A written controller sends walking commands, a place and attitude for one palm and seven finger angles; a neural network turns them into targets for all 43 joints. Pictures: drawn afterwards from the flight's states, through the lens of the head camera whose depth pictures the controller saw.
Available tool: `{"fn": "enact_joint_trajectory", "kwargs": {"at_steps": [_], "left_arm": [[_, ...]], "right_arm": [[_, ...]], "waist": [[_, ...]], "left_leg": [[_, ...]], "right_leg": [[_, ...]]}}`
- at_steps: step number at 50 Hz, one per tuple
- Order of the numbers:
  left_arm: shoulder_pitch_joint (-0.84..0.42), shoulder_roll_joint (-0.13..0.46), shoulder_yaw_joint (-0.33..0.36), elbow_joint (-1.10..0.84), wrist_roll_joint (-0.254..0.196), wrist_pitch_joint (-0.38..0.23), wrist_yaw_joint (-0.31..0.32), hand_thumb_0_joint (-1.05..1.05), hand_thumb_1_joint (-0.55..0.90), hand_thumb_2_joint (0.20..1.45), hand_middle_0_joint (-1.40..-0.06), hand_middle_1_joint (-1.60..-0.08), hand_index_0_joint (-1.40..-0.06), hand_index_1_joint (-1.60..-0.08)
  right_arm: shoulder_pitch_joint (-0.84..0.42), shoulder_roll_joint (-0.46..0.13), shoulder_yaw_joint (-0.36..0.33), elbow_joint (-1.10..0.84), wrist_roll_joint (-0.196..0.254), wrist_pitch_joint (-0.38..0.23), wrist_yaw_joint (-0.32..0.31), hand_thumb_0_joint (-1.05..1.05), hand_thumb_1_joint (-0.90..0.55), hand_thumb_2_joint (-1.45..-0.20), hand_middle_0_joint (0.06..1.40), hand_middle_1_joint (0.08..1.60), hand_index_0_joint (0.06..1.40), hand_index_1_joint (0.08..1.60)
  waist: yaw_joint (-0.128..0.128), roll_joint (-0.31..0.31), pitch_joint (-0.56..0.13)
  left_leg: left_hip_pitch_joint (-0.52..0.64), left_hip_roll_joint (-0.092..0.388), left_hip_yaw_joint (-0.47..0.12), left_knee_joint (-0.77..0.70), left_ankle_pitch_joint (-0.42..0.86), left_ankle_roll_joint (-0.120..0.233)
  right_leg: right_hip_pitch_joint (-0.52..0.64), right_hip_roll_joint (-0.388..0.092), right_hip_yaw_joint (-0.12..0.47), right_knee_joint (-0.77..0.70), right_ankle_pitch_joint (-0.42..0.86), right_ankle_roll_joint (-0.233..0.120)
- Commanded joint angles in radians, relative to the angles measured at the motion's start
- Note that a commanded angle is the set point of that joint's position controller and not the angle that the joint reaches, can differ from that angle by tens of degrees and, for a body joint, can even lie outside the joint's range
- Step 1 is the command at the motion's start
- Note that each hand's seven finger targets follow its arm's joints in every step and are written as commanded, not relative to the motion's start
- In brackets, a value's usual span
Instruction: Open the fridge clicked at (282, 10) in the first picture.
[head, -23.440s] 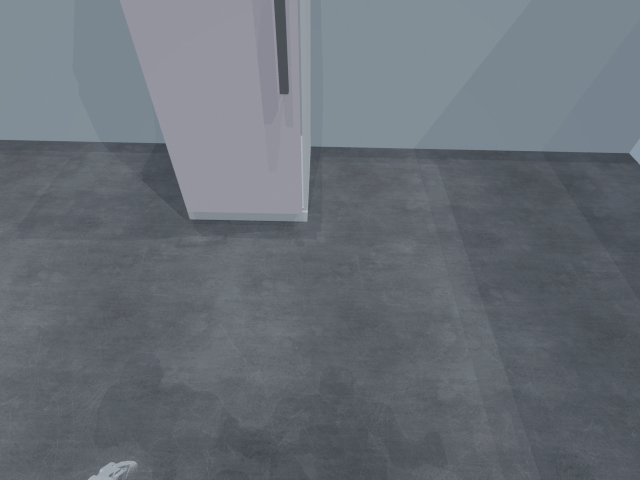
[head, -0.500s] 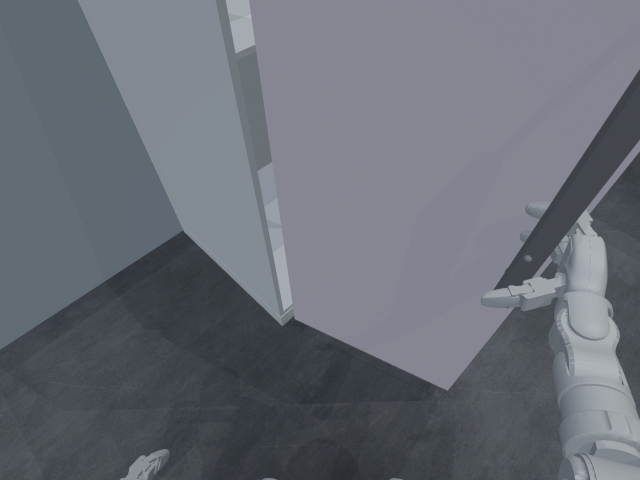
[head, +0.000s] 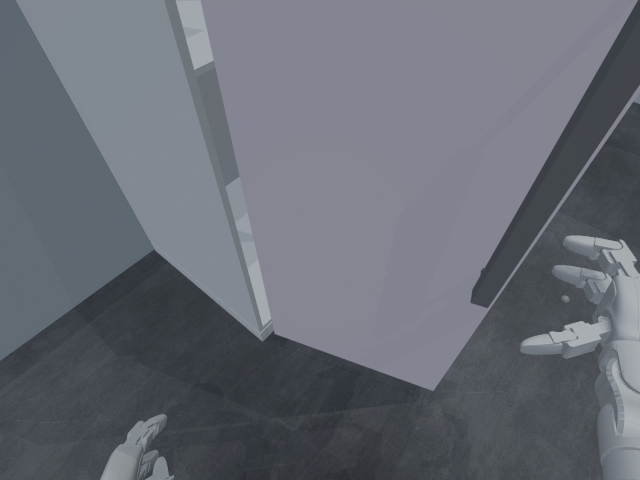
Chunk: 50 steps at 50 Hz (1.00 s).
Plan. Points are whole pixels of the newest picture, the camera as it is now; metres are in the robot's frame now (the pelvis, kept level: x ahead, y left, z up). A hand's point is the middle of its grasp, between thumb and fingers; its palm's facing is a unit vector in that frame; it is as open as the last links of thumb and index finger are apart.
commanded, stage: slip the hand off the handle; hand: right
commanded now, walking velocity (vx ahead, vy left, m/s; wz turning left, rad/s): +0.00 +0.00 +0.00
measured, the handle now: (542, 187) +0.43 -0.25 +0.15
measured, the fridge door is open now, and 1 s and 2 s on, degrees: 71 71 71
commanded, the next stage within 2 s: draw the hand back to the body in 0.78 s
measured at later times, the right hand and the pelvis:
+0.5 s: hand (566, 351) +0.26 -0.26 +0.06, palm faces +0.28 +0.94 -0.19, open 14.7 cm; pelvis -0.02 +0.00 +0.00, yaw +0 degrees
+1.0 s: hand (585, 374) +0.23 -0.25 +0.09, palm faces +0.46 +0.88 +0.09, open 14.7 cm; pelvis -0.02 +0.01 +0.00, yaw -2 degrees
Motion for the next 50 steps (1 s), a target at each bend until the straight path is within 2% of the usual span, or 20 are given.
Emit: {"fn": "enact_joint_trajectory", "kwargs": {"at_steps": [1, 4, 5, 8, 11, 12, 14, 19, 21, 23, 27, 31, 35, 39, 43, 45, 46, 48, 49, 50], "left_arm": [[0.016, 0.152, 0.052, -0.108, -0.006, -0.046, 0.025, 0.000, 0.900, 0.900, -0.200, -0.300, -0.200, -0.300], [0.016, 0.150, 0.050, -0.112, -0.002, -0.054, 0.024, 0.000, 0.900, 0.900, -0.200, -0.300, -0.200, -0.300], [0.013, 0.144, 0.049, -0.120, -0.001, -0.059, 0.019, 0.000, 0.900, 0.900, -0.200, -0.300, -0.200, -0.300], [0.011, 0.147, 0.053, -0.145, -0.007, -0.071, 0.009, 0.000, 0.900, 0.900, -0.200, -0.300, -0.200, -0.300], [-0.006, 0.150, 0.053, -0.157, -0.014, -0.073, 0.004, 0.000, 0.900, 0.900, -0.200, -0.300, -0.200, -0.300], [-0.016, 0.146, 0.053, -0.166, -0.013, -0.075, 0.002, 0.000, 0.900, 0.900, -0.200, -0.300, -0.200, -0.300], [-0.027, 0.148, 0.049, -0.180, -0.013, -0.078, 0.002, 0.000, 0.900, 0.900, -0.200, -0.300, -0.200, -0.300], [-0.048, 0.133, 0.046, -0.180, 0.001, -0.096, 0.004, 0.000, 0.900, 0.900, -0.200, -0.300, -0.200, -0.300], [-0.055, 0.124, 0.041, -0.176, 0.003, -0.105, 0.004, 0.000, 0.900, 0.900, -0.200, -0.300, -0.200, -0.300], [-0.063, 0.125, 0.040, -0.173, 0.003, -0.116, 0.011, 0.000, 0.900, 0.900, -0.200, -0.300, -0.200, -0.300], [-0.077, 0.124, 0.036, -0.169, -0.005, -0.127, 0.022, 0.000, 0.900, 0.900, -0.200, -0.300, -0.200, -0.300], [-0.088, 0.116, 0.032, -0.191, -0.007, -0.139, 0.022, 0.000, 0.900, 0.900, -0.200, -0.300, -0.200, -0.300], [-0.100, 0.113, 0.025, -0.194, -0.004, -0.146, 0.023, 0.000, 0.900, 0.900, -0.200, -0.300, -0.200, -0.300], [-0.103, 0.106, 0.022, -0.197, 0.004, -0.157, 0.022, 0.000, 0.900, 0.900, -0.200, -0.300, -0.200, -0.300], [-0.097, 0.111, 0.020, -0.177, 0.006, -0.158, 0.030, 0.000, 0.900, 0.900, -0.200, -0.300, -0.200, -0.300], [-0.107, 0.104, 0.017, -0.180, 0.006, -0.165, 0.032, 0.000, 0.900, 0.900, -0.200, -0.300, -0.200, -0.300], [-0.166, 0.064, 0.019, -0.171, -0.006, -0.186, 0.046, 0.000, 0.900, 0.900, -0.200, -0.300, -0.200, -0.300], [-0.155, 0.075, 0.015, -0.133, 0.001, -0.210, 0.047, 0.000, 0.900, 0.900, -0.200, -0.300, -0.200, -0.300], [-0.146, 0.083, 0.022, -0.128, 0.005, -0.211, 0.043, 0.000, 0.900, 0.900, -0.200, -0.300, -0.200, -0.300], [-0.136, 0.085, 0.017, -0.130, 0.014, -0.208, 0.034, 0.000, 0.900, 0.900, -0.200, -0.300, -0.200, -0.300]], "right_arm": [[-0.332, -0.289, -0.090, -0.203, 0.014, -0.070, 0.020, 0.000, 0.550, -0.200, 0.250, 1.150, 0.250, 1.150], [-0.338, -0.313, -0.103, -0.230, 0.011, -0.087, 0.028, 0.000, 0.550, -0.200, 0.250, 1.150, 0.250, 1.150], [-0.312, -0.250, -0.053, -0.237, 0.017, -0.088, 0.036, 0.000, 0.550, -0.200, 0.250, 1.150, 0.250, 1.150], [-0.136, -0.209, -0.051, -0.237, 0.051, -0.073, 0.051, 0.000, 0.550, -0.200, 0.250, 1.150, 0.250, 1.150], [-0.104, -0.205, -0.056, -0.272, 0.064, -0.043, 0.044, 0.000, 0.550, -0.200, 0.250, 1.150, 0.250, 1.150], [-0.065, -0.193, -0.052, -0.297, 0.063, -0.035, 0.036, 0.000, 0.550, -0.200, 0.250, 1.150, 0.250, 1.150], [-0.049, -0.215, -0.075, -0.345, 0.060, -0.029, 0.010, 0.000, 0.550, -0.200, 0.250, 1.150, 0.250, 1.150], [-0.040, -0.208, -0.067, -0.524, 0.033, -0.083, -0.051, 0.000, 0.550, -0.200, 0.250, 1.150, 0.250, 1.150], [0.015, -0.162, -0.032, -0.541, 0.032, -0.095, -0.057, 0.000, 0.550, -0.200, 0.250, 1.150, 0.250, 1.150], [0.010, -0.135, 0.005, -0.569, 0.033, -0.097, -0.057, 0.000, 0.550, -0.200, 0.250, 1.150, 0.250, 1.150], [0.120, -0.110, 0.014, -0.526, 0.054, -0.048, -0.041, 0.000, 0.550, -0.200, 0.250, 1.150, 0.250, 1.150], [0.215, -0.080, 0.034, -0.593, 0.061, -0.019, -0.042, 0.000, 0.550, -0.200, 0.250, 1.150, 0.250, 1.150], [0.202, -0.079, 0.041, -0.649, 0.054, -0.025, -0.063, 0.000, 0.550, -0.200, 0.250, 1.150, 0.250, 1.150], [0.250, -0.062, 0.060, -0.711, 0.039, -0.045, -0.082, 0.000, 0.550, -0.200, 0.250, 1.150, 0.250, 1.150], [0.197, -0.112, 0.022, -0.702, 0.037, -0.048, -0.087, 0.000, 0.550, -0.200, 0.250, 1.150, 0.250, 1.150], [0.198, -0.079, 0.055, -0.716, 0.034, -0.051, -0.080, 0.000, 0.550, -0.200, 0.250, 1.150, 0.250, 1.150], [0.087, 0.097, -0.092, -0.800, 0.311, -0.088, -0.135, 0.000, 0.550, -0.200, 0.250, 1.150, 0.250, 1.150], [0.149, 0.078, -0.074, -0.731, 0.295, -0.104, -0.166, 0.000, 0.550, -0.200, 0.250, 1.150, 0.250, 1.150], [0.214, 0.051, -0.102, -0.723, 0.285, -0.101, -0.185, 0.000, 0.550, -0.200, 0.250, 1.150, 0.250, 1.150], [0.244, 0.074, -0.007, -0.749, 0.207, -0.086, -0.191, 0.000, 0.550, -0.200, 0.250, 1.150, 0.250, 1.150]], "waist": [[0.025, -0.069, -0.246], [0.015, -0.121, -0.295], [0.018, -0.124, -0.295], [-0.002, -0.065, -0.290], [-0.002, -0.025, -0.232], [-0.015, -0.047, -0.228], [-0.014, -0.017, -0.207], [-0.006, -0.077, -0.230], [-0.005, -0.112, -0.206], [0.010, -0.094, -0.188], [-0.005, -0.062, -0.141], [-0.024, -0.038, -0.154], [-0.008, -0.021, -0.097], [-0.009, -0.054, -0.106], [0.004, -0.039, -0.099], [0.000, -0.072, -0.121], [-0.059, -0.044, -0.157], [-0.050, 0.003, -0.151], [-0.063, -0.034, -0.186], [-0.048, -0.083, -0.191]], "left_leg": [[0.011, -0.036, -0.018, -0.084, 0.303, 0.027], [0.008, -0.039, -0.018, -0.070, 0.303, 0.031], [0.001, -0.041, -0.011, -0.067, 0.300, 0.030], [0.028, -0.045, -0.003, -0.070, 0.305, 0.031], [0.012, -0.041, 0.002, -0.078, 0.276, 0.024], [0.018, -0.039, 0.000, -0.078, 0.261, 0.025], [0.019, -0.038, -0.002, -0.084, 0.233, 0.023], [0.009, -0.042, -0.008, -0.072, 0.204, 0.026], [-0.005, -0.042, -0.004, -0.069, 0.184, 0.029], [-0.018, -0.043, -0.005, -0.078, 0.144, 0.027], [-0.015, -0.034, -0.010, -0.106, 0.093, 0.023], [0.017, -0.030, -0.007, -0.110, 0.109, 0.021], [-0.011, -0.029, -0.009, -0.120, 0.061, 0.017], [-0.009, -0.027, -0.012, -0.115, 0.063, 0.020], [-0.019, -0.026, -0.024, -0.119, 0.042, 0.018], [-0.010, -0.023, -0.026, -0.115, 0.060, 0.019], [0.038, -0.025, -0.013, -0.135, 0.040, 0.026], [0.047, -0.027, -0.017, -0.137, 0.040, 0.020], [0.058, -0.020, -0.021, -0.124, 0.080, 0.022], [0.049, -0.017, -0.008, -0.098, 0.137, 0.024]], "right_leg": [[0.222, 0.024, 0.026, -0.089, 0.299, -0.014], [0.246, 0.022, 0.033, -0.078, 0.323, -0.011], [0.259, 0.023, 0.035, -0.077, 0.329, -0.009], [0.231, 0.021, 0.033, -0.078, 0.333, -0.012], [0.194, 0.018, 0.036, -0.097, 0.275, -0.010], [0.187, 0.022, 0.031, -0.102, 0.259, -0.010], [0.163, 0.024, 0.032, -0.109, 0.224, -0.014], [0.195, 0.023, 0.034, -0.102, 0.214, -0.014], [0.197, 0.022, 0.035, -0.105, 0.196, -0.009], [0.193, 0.020, 0.041, -0.108, 0.151, -0.012], [0.161, 0.024, 0.037, -0.129, 0.076, -0.010], [0.169, 0.027, 0.036, -0.135, 0.096, -0.011], [0.150, 0.027, 0.042, -0.137, 0.053, -0.012], [0.158, 0.031, 0.041, -0.125, 0.057, -0.013], [0.134, 0.033, 0.041, -0.110, 0.040, -0.014], [0.151, 0.037, 0.036, -0.107, 0.057, -0.013], [0.150, 0.056, 0.058, -0.103, 0.046, 0.010], [0.149, 0.048, 0.056, -0.098, 0.048, 0.011], [0.153, 0.050, 0.049, -0.097, 0.088, 0.009], [0.175, 0.045, 0.041, -0.108, 0.130, 0.002]]}}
